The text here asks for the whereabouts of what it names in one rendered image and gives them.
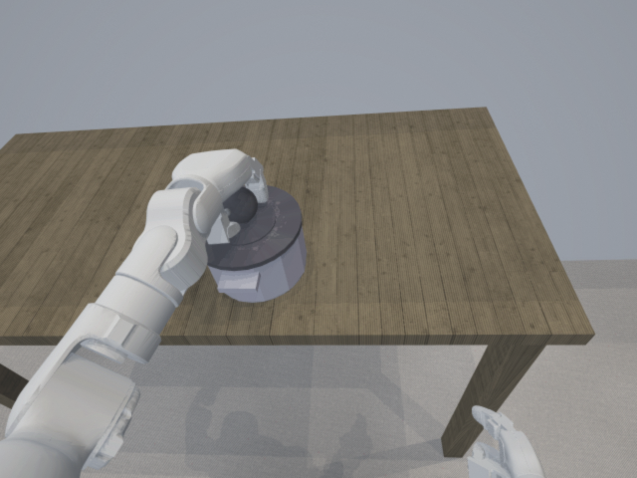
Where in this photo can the lid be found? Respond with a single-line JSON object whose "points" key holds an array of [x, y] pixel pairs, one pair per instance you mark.
{"points": [[268, 235]]}

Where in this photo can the knob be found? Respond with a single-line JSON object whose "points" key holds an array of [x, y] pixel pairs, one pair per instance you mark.
{"points": [[243, 205]]}

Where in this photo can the table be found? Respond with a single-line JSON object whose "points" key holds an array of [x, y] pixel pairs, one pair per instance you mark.
{"points": [[418, 228]]}

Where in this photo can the left robot forearm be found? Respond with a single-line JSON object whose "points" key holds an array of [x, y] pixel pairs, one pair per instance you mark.
{"points": [[127, 318]]}

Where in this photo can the left robot hand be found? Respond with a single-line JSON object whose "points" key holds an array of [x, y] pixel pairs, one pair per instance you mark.
{"points": [[228, 170]]}

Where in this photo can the pot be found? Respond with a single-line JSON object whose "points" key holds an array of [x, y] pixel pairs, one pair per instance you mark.
{"points": [[268, 281]]}

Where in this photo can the right robot hand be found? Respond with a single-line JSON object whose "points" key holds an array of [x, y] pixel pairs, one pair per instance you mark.
{"points": [[516, 457]]}

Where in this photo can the robot left upper arm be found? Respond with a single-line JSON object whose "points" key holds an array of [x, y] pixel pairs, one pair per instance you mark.
{"points": [[78, 420]]}

